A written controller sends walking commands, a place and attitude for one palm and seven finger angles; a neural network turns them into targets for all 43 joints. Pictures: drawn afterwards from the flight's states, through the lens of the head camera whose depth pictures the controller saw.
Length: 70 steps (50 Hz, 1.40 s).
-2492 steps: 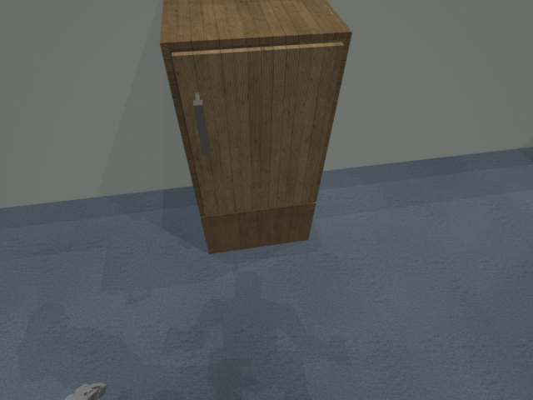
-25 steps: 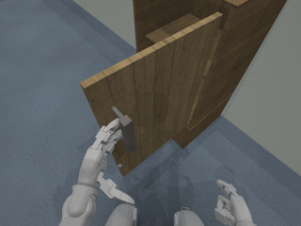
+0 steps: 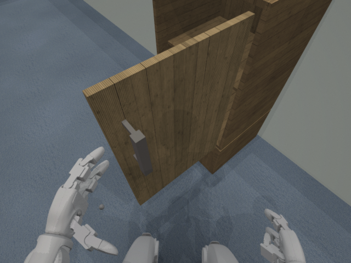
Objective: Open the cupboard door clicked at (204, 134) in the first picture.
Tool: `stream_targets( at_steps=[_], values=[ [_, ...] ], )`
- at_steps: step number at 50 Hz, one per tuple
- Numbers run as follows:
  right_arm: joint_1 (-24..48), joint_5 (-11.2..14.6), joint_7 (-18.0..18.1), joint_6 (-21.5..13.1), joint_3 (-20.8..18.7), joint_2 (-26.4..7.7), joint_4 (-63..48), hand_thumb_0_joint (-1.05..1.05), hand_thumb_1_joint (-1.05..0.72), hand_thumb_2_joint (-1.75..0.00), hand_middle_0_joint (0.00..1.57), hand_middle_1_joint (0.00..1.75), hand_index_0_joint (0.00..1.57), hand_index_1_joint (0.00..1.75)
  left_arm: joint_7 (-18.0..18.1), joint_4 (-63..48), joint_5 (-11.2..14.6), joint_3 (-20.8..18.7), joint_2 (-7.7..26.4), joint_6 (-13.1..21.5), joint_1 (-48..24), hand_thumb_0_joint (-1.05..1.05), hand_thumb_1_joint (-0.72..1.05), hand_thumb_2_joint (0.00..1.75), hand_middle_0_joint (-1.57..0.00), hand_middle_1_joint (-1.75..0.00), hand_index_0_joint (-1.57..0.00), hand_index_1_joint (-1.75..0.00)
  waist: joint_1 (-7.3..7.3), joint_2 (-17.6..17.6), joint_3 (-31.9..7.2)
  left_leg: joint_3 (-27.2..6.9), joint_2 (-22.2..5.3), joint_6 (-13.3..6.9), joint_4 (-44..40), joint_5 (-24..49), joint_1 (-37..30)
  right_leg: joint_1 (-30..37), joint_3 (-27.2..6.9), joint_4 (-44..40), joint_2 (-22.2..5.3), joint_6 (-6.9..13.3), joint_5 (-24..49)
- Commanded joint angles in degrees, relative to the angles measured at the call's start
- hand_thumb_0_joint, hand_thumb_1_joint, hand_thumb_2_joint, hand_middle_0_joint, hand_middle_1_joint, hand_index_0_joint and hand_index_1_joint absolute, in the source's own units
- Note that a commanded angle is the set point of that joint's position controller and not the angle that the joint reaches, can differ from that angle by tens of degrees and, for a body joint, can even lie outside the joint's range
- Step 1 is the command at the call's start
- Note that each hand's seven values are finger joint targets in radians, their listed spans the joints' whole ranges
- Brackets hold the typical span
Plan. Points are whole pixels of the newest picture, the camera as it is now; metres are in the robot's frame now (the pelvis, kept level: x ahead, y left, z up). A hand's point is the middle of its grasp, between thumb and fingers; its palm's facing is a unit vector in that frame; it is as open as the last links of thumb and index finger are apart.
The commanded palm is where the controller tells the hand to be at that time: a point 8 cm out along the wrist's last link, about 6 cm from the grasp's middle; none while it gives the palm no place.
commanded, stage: draw the hand back to the body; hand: left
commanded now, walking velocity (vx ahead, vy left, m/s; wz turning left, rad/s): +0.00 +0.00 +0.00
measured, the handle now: (137, 149) +0.35 +0.11 +0.06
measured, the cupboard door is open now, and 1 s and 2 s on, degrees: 89 89 89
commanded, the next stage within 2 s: step back with the hand held close in 1.62 s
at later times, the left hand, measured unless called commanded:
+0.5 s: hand (60, 204) +0.21 +0.20 +0.13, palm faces -0.09 -0.99 -0.07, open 16.3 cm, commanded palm +0.18 +0.26 +0.15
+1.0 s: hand out of the picture +0.23 +0.27 +0.21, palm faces +0.34 -0.85 -0.40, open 12.0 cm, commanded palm +0.18 +0.31 +0.24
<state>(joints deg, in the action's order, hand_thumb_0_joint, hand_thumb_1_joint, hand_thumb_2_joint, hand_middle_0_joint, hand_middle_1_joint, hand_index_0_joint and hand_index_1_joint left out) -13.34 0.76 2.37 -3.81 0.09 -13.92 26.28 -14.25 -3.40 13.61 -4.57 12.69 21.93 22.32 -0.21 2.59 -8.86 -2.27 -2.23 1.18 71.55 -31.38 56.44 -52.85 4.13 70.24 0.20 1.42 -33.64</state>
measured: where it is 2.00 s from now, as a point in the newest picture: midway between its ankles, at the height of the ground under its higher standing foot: outside the picture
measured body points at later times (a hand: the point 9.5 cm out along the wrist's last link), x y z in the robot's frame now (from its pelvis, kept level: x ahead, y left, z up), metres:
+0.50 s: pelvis +0.01 +0.02 +0.04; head +0.03 +0.02 +0.49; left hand +0.20 +0.25 +0.14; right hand +0.19 -0.21 -0.02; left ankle +0.03 +0.13 -0.63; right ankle +0.01 -0.11 -0.63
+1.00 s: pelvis +0.04 +0.03 +0.10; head +0.02 +0.02 +0.55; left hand +0.20 +0.31 +0.23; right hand +0.22 -0.18 +0.02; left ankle +0.03 +0.13 -0.63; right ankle +0.01 -0.11 -0.63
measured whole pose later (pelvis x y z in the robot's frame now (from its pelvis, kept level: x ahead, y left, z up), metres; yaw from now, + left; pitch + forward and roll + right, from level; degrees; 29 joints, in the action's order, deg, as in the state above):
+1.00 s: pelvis +0.04 +0.03 +0.10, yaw -1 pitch -1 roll -1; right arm -13.4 0.4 5.6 -6.4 4.1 -12.6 32.9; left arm 7.8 -22.6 2.0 -11.9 18.8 0.7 30.3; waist 3.0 3.4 -2.0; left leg 1.4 -0.1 -1.6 34.9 -19.2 15.2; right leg -11.6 1.1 31.5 -1.3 -1.6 -19.2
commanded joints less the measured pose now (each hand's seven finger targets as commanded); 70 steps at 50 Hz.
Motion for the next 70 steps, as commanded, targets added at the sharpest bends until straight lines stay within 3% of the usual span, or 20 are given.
stream_targets(
  at_steps=[1,3,5,7,10,13,19,22,27,28,29,30,34,36,41,44,55,62,65,70],
  values=[
    [2.0,0.2,1.1,-4.2,-2.5,-6.3,-9.1,0.00,-0.90,-0.90,0.20,0.30,0.20,0.30,-1.9,-12.8,1.3,-1.1,4.8,3.7,-3.7,0.00,-0.50,0.30,-0.15,-0.30,-0.15,-0.30,-1.44,-1.4,-12.3,1.0,2.8,-2.2,-7.6,11.3,-8.2,7.1,-4.5,-13.1,0.7,-0.3,12.7],
    [1.8,0.2,1.2,-4.5,-2.6,-6.5,-9.2,0.00,-0.90,-0.90,0.20,0.30,0.20,0.30,-1.7,-14.9,1.5,-3.0,7.1,3.1,-4.9,0.00,-0.50,0.30,-0.15,-0.30,-0.15,-0.30,-1.15,-2.6,-13.6,0.8,2.7,-2.4,-7.9,11.9,-8.6,8.4,-4.4,-13.3,0.9,-0.2,12.6],
    [1.9,0.6,1.4,-4.4,-2.6,-6.2,-10.2,0.00,-0.90,-0.90,0.20,0.30,0.20,0.30,-0.9,-18.9,1.9,-6.3,10.1,2.0,-2.8,0.00,-0.50,0.30,-0.15,-0.30,-0.15,-0.30,0.57,0.4,-16.1,1.2,2.9,-2.2,-10.1,13.0,-11.6,11.4,-4.4,-14.2,0.9,0.0,13.5],
    [1.9,1.0,1.5,-4.1,-2.5,-5.7,-10.8,0.00,-0.90,-0.90,0.20,0.30,0.20,0.30,0.1,-21.2,2.1,-6.5,9.2,0.4,0.5,0.00,-0.50,0.30,-0.15,-0.30,-0.15,-0.30,1.15,1.2,-16.0,1.0,3.0,-2.2,-12.8,14.7,-15.1,12.8,-2.5,-14.5,1.4,0.0,16.1],
    [1.9,1.4,1.6,-3.3,-2.1,-5.3,-10.8,0.00,-0.90,-0.90,0.20,0.30,0.20,0.30,1.0,-20.1,2.4,-7.1,8.8,-2.3,2.7,0.00,-0.50,0.30,-0.15,-0.30,-0.15,-0.30,0.29,-0.8,-11.7,0.9,3.0,-2.1,-15.0,13.6,-15.3,14.1,-2.0,-17.4,1.6,-0.5,15.3],
    [2.0,1.5,1.9,-3.5,-1.6,-5.8,-11.1,0.00,-0.90,-0.90,0.20,0.30,0.20,0.30,0.5,-19.5,2.4,-4.8,7.2,-3.5,1.9,0.00,-0.50,0.30,-0.15,-0.30,-0.15,-0.30,-1.15,-1.7,-7.7,0.3,2.8,-2.3,-17.1,11.0,-16.6,13.2,-1.2,-19.6,1.8,-0.6,12.1],
    [1.6,1.7,2.2,-4.7,-1.0,-6.1,-11.3,0.00,-0.90,-0.90,0.20,0.30,0.20,0.30,-1.5,-21.6,4.1,-7.8,9.6,-4.1,3.2,0.00,-0.50,0.30,-0.15,-0.30,-0.15,-0.30,-0.22,-0.4,-7.0,-0.2,2.7,-2.0,-20.6,12.5,-20.7,16.6,-0.4,-21.6,2.0,-0.4,14.0],
    [1.6,1.9,2.0,-5.5,-0.8,-5.9,-11.5,0.00,-0.90,-0.90,0.20,0.30,0.20,0.30,-2.2,-24.6,4.6,-8.4,10.2,-4.6,4.2,0.00,-0.50,0.30,-0.15,-0.30,-0.15,-0.30,0.24,2.2,-7.6,-0.5,2.5,-1.8,-22.5,14.9,-24.0,18.0,0.5,-21.8,2.2,-0.3,16.8],
    [2.2,2.2,2.0,-6.2,-0.5,-6.0,-10.8,0.00,-0.90,-0.90,0.20,0.30,0.20,0.30,-2.7,-25.2,5.3,-10.7,11.5,-7.2,4.1,0.00,-0.32,0.37,-0.16,-0.30,-0.16,-0.30,0.31,2.5,-4.6,-0.8,2.2,-1.7,-24.8,14.5,-25.5,19.8,0.8,-24.2,2.3,-0.4,16.6],
    [3.1,1.2,3.6,-5.4,-0.5,-5.5,-10.7,0.00,-0.90,-0.90,0.20,0.30,0.20,0.30,7.0,-28.9,-3.8,-13.0,18.9,-10.1,4.8,0.00,-0.29,0.39,-0.16,-0.30,-0.16,-0.30,4.26,1.0,-6.0,0.1,1.6,-2.1,-28.3,13.2,-26.5,21.8,-2.6,-28.5,0.7,0.4,15.0],
    [3.4,0.9,4.2,-5.2,0.4,-4.4,-11.0,0.00,-0.90,-0.90,0.20,0.30,0.20,0.30,11.3,-30.0,-4.8,-8.8,12.3,-12.3,6.6,0.00,-0.26,0.40,-0.16,-0.30,-0.16,-0.30,2.19,2.2,-1.5,0.6,1.7,-2.0,-29.8,11.3,-27.3,20.6,-2.5,-30.2,0.4,0.1,13.4],
    [2.3,1.1,4.2,-4.7,0.5,-4.1,-9.9,0.00,-0.90,-0.90,0.20,0.30,0.20,0.30,14.4,-29.7,-6.7,-6.7,10.1,-14.1,8.1,0.00,-0.22,0.42,-0.16,-0.30,-0.16,-0.30,1.73,4.4,0.1,0.4,1.4,-1.9,-30.8,10.9,-28.4,21.4,-1.7,-30.5,0.2,0.0,13.4],
    [3.3,0.5,4.6,-4.2,0.6,-4.8,-8.4,0.00,-0.90,-0.90,0.20,0.30,0.20,0.30,20.6,-32.1,-10.4,-7.9,12.4,-16.9,9.1,0.00,-0.08,0.48,-0.16,-0.30,-0.16,-0.30,1.81,0.6,-0.9,0.9,1.0,-2.4,-33.3,15.5,-32.9,26.9,-1.4,-33.5,0.0,-0.2,17.4],
    [3.3,0.2,4.7,-4.6,0.9,-5.0,-7.6,0.00,-0.90,-0.90,0.20,0.30,0.20,0.30,22.0,-33.6,-11.4,-8.1,13.0,-17.1,6.4,0.00,-0.01,0.51,-0.17,-0.30,-0.17,-0.30,1.60,2.8,-0.8,0.7,1.0,-2.2,-35.2,17.3,-35.8,28.9,-1.1,-34.8,-0.2,-0.2,18.9],
    [4.6,-0.2,4.7,-5.7,1.1,-5.1,-5.4,0.00,-0.90,-0.90,0.20,0.30,0.20,0.30,23.2,-32.7,-12.1,-9.9,13.7,-17.4,5.1,0.00,0.17,0.58,-0.17,-0.30,-0.17,-0.30,2.33,1.4,1.5,0.4,0.6,-2.0,-40.2,21.5,-40.7,33.9,-0.9,-38.8,-0.3,-0.3,21.4],
    [5.9,-0.2,4.5,-6.0,1.0,-5.1,-4.0,0.00,-0.90,-0.90,0.20,0.30,0.20,0.30,23.2,-31.6,-11.9,-11.5,13.9,-17.3,5.5,0.00,0.27,0.63,-0.18,-0.30,-0.18,-0.30,2.75,-0.2,3.1,0.9,0.5,-1.9,-42.4,23.9,-42.7,37.3,-1.0,-41.2,-0.3,-0.3,23.7],
    [7.9,-0.6,3.1,-5.9,0.3,-5.2,-1.0,0.00,-0.90,-0.90,0.20,0.30,0.20,0.30,22.4,-33.2,-10.9,-17.9,16.2,-16.2,2.2,0.00,0.65,0.80,-0.19,-0.30,-0.19,-0.30,3.78,2.5,4.9,2.3,0.1,-1.3,-48.0,33.7,-49.3,45.2,-1.2,-46.8,-0.1,-0.4,30.8],
    [8.9,-0.9,2.9,-5.5,-0.5,-5.1,0.1,0.00,-0.90,-0.90,0.20,0.30,0.20,0.30,22.4,-33.7,-10.3,-23.0,19.0,-15.1,-0.6,0.00,0.90,0.90,-0.20,-0.30,-0.20,-0.30,4.27,2.0,4.0,3.6,0.5,-1.7,-49.2,33.1,-51.9,47.4,-1.7,-49.1,-0.1,-0.5,33.0],
    [9.1,-0.7,2.6,-4.7,-0.7,-5.4,0.5,0.00,-0.90,-0.90,0.20,0.30,0.20,0.30,21.5,-28.6,-9.9,-19.7,15.1,-15.7,1.7,0.00,0.90,0.90,-0.20,-0.30,-0.20,-0.30,3.77,-0.1,7.7,3.9,0.4,-1.9,-49.9,31.7,-51.5,46.3,-1.8,-50.3,0.0,-0.8,32.3],
    [9.8,-1.0,2.8,-4.6,-1.1,-5.4,0.6,0.00,-0.90,-0.90,0.20,0.30,0.20,0.30,21.6,-30.4,-10.1,-20.8,17.2,-14.9,-0.3,0.00,0.90,0.90,-0.20,-0.30,-0.20,-0.30,4.07,-0.2,5.5,4.2,0.8,-2.3,-50.3,29.8,-52.7,47.3,-2.3,-51.2,0.0,-0.9,31.4]
  ],
)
